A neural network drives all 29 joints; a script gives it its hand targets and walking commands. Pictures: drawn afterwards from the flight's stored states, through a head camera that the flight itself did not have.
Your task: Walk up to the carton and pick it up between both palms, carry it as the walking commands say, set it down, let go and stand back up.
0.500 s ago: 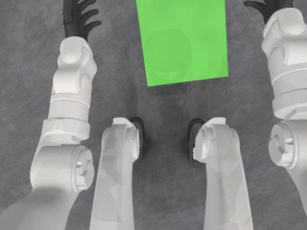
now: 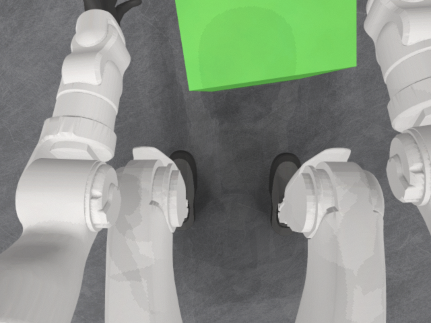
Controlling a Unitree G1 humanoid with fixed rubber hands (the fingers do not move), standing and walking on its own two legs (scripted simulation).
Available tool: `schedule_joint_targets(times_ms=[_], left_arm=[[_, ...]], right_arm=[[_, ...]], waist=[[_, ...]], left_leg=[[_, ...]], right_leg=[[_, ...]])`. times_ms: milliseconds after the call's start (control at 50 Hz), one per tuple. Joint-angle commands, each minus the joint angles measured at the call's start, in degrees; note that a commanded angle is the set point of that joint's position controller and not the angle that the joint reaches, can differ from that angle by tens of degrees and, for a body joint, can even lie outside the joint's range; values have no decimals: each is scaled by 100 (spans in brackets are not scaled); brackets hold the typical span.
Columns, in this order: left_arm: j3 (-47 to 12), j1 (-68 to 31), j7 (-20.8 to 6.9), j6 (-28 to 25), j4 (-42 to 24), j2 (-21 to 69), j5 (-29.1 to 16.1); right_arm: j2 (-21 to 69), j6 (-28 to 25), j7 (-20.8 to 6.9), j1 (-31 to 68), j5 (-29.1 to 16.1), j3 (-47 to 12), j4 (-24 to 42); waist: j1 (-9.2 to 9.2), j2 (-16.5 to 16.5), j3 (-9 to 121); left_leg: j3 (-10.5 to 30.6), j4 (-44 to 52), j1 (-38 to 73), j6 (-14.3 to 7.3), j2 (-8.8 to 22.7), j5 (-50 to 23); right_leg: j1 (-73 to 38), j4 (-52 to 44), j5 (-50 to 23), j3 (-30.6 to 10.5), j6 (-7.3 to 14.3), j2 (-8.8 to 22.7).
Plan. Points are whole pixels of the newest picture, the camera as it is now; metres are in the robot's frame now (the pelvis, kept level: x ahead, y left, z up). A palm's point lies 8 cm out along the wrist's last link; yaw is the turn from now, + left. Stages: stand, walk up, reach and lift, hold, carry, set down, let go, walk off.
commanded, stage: reach and lift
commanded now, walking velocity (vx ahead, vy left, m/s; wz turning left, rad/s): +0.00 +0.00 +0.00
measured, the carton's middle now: out of the picture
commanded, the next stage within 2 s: none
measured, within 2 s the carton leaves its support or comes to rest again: leaves its support in 1.66 s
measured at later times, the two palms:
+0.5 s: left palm (100, 5) +0.54 +0.19 -0.18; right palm out of the picture +0.56 -0.18 -0.20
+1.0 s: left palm out of the picture +0.55 +0.12 -0.18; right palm out of the picture +0.56 -0.17 -0.20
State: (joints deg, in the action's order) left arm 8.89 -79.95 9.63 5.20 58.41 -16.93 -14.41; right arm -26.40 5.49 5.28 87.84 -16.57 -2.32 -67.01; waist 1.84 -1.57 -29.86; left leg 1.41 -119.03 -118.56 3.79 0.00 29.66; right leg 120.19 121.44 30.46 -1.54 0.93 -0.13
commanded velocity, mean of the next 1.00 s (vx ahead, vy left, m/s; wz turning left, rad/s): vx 0.00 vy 0.00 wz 0.00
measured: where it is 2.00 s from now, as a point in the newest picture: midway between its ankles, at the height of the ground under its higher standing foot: (231, 205)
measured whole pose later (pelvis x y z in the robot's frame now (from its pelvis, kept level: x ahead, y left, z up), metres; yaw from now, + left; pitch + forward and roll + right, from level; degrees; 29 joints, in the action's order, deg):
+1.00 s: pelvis +0.01 +0.00 -0.01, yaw +0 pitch +30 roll +4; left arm 7.5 -88.0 11.2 0.5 66.2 -12.1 -13.6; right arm -24.3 2.4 7.5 89.3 -18.2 -9.4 -67.3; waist 1.5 -2.5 -29.8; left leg 1.0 -121.5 -121.3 3.8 0.2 30.7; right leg 123.5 124.1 31.0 -2.2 0.5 -0.9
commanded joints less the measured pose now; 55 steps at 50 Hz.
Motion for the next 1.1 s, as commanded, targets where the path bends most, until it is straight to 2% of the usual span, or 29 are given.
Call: schedule_joint_targets(times_ms=[0, 40, 60, 100, 140, 200, 280, 360, 460, 540, 640, 820, 920, 1000, 1080], left_arm=[[61, -1590, -24, -335, -309, -942, -28], [-64, -1597, -20, -424, -455, -837, -211], [-161, -1490, -27, -434, -409, -717, -318], [-342, -1281, -49, -409, -188, -580, -498], [-407, -1245, -41, -405, -294, -579, -600], [-374, -1205, 35, -431, -590, -600, -625], [-407, -918, 17, -390, -404, -446, -579], [-287, -918, 17, -430, -539, -444, -414], [-421, -1176, -9, -407, -501, -247, -423], [-516, -1439, 10, -400, -470, -111, -447], [-548, -1646, 24, -392, -242, 80, -408], [-193, -1626, 114, -492, 167, 166, -24], [-109, -1576, 112, -587, 220, 391, 156], [-343, -1850, -94, -612, 183, 1224, 145], [-641, -2394, -477, -544, 3, 2657, 260]], right_arm=[[-569, -277, -2, 1904, -89, -91, 483], [-616, -358, 13, 1951, -145, -177, 759], [-641, -390, 32, 1853, -155, -176, 828], [-677, -400, 65, 1698, -126, -131, 866], [-805, -414, 99, 1658, -61, -30, 1116], [-855, -422, 106, 1554, -48, 64, 1408], [-550, -357, -22, 1190, -109, -85, 1092], [-556, -407, -55, 1259, -132, -52, 1194], [-514, -422, -44, 1374, -21, 4, 947], [-411, -438, -16, 1580, 36, 0, 794], [-97, -435, -43, 1908, -23, -220, 688], [336, -461, 46, 2154, -91, -551, 788], [887, -470, 58, 2174, -178, -900, 956], [1820, -444, -66, 2399, -200, -1191, 1016], [3371, -385, -410, 2850, -169, -1453, 1178]], waist=[[261, 586, 8599], [175, 612, 9101], [77, 626, 9356], [-111, 678, 9508], [-197, 688, 9711], [-203, 730, 10069], [-114, 745, 9543], [-13, 598, 9422], [-214, 462, 8884], [-287, 428, 8717], [-156, 559, 8596], [330, 842, 8810], [591, 1053, 8900], [571, 1078, 8849], [621, 990, 8876]], left_leg=[[-564, 579, 2623, -181, -265, -833], [-561, 451, 2878, -150, -267, -1161], [-552, 391, 2921, -135, -280, -1313], [-539, 341, 2813, -119, -286, -1364], [-543, 293, 2822, -95, -301, -1499], [-537, 261, 3011, -86, -347, -1769], [-532, 340, 2812, -123, -355, -1724], [-514, 358, 2890, -136, -375, -1836], [-448, 442, 2863, -127, -381, -1555], [-430, 481, 2894, -117, -405, -1386], [-467, 511, 2810, -149, -425, -1178], [-608, 547, 2606, -212, -458, -1152], [-657, 587, 2503, -263, -476, -1227], [-661, 583, 2356, -289, -499, -1233], [-674, 513, 2336, -307, -544, -1314]], right_leg=[[-3569, -1024, -954, 27, -190, -131], [-3770, -923, -1231, 50, -207, -118], [-3938, -863, -1462, 67, -185, -123], [-4124, -778, -1678, 99, -169, -106], [-4197, -709, -1832, 118, -166, -105], [-4279, -596, -2090, 175, -146, -127], [-3950, -602, -2014, 170, -140, -127], [-3753, -614, -2049, 156, -136, -142], [-3390, -714, -1700, 180, -119, -136], [-3307, -794, -1493, 176, -110, -138], [-3295, -882, -1221, 147, -146, -151], [-3675, -910, -1367, 68, -247, -251], [-3913, -927, -1652, 12, -298, -318], [-3906, -958, -1802, -10, -306, -385], [-3743, -909, -1828, 33, -293, -499]])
